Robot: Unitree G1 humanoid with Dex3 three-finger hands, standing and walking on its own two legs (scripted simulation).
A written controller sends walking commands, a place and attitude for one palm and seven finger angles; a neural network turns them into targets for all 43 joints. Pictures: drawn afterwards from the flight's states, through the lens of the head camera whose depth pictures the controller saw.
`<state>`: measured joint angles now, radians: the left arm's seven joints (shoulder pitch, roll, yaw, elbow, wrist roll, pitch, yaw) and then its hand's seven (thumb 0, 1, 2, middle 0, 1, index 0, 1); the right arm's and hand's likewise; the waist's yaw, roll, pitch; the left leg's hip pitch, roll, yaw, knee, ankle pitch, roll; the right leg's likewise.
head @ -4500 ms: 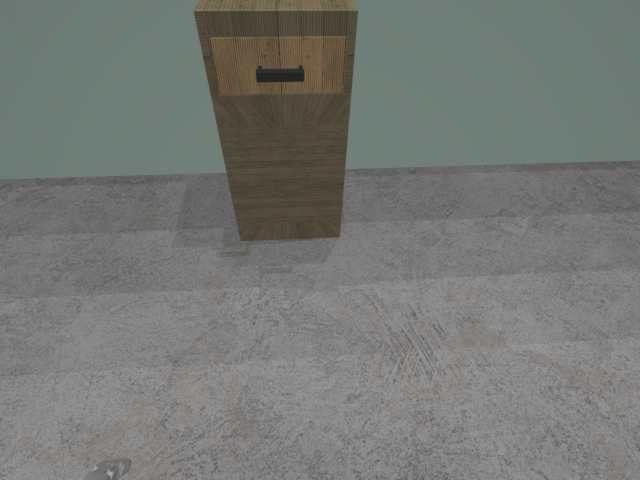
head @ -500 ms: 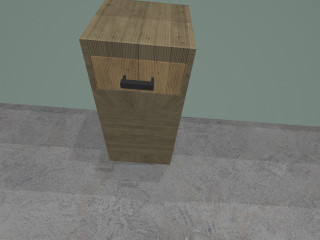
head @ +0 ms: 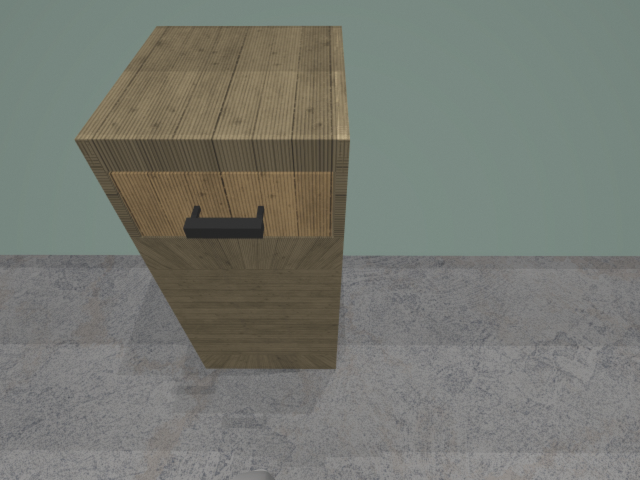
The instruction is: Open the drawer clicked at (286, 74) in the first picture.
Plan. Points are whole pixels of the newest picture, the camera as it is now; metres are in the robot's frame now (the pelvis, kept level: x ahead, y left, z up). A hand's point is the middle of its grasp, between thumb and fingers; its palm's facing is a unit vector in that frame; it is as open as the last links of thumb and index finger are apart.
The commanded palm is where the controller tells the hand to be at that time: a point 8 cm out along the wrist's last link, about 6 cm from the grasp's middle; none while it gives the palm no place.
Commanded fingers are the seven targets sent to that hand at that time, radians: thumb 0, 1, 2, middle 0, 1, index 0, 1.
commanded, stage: come to a stop and stand still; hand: left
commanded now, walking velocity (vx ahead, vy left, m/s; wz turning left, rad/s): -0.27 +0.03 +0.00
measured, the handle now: (226, 219) +0.54 +0.20 -0.03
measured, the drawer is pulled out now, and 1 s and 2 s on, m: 0.00 0.00 0.00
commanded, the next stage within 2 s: look again from close up in 0.94 s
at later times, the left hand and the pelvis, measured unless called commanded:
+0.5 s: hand out of the picture +0.01 +0.17 -0.17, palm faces +0.02 -0.96 -0.29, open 7.4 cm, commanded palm none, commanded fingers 0.00 0.90 0.90 -0.20 -0.30 -0.20 -0.30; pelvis -0.02 -0.03 -0.01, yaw -2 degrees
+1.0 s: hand out of the picture -0.04 +0.13 -0.17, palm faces +0.03 -0.98 -0.19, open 7.3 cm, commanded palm none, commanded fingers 0.00 0.90 0.90 -0.20 -0.30 -0.20 -0.30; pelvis -0.05 -0.05 +0.01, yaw -2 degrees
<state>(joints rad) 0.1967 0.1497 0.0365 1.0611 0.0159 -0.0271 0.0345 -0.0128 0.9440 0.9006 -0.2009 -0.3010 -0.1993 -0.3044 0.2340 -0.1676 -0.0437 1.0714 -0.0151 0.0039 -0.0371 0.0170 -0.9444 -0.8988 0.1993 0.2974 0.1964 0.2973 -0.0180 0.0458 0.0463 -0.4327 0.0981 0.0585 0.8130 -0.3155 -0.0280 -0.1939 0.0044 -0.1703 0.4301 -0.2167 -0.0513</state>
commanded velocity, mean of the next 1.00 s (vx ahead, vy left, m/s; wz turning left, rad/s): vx -0.05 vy -0.02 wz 0.00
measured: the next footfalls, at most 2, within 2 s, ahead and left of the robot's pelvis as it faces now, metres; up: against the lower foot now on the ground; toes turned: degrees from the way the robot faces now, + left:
left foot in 0.08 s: +0.11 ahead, +0.13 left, +0.00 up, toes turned +5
right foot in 0.44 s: -0.01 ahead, -0.14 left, +0.00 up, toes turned -5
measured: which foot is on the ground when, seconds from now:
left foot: up 0.00-0.06, down 0.08-0.44, up 0.46-0.70, down 0.72-1.00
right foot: down 0.00-0.12, up 0.14-0.42, down 0.44-1.00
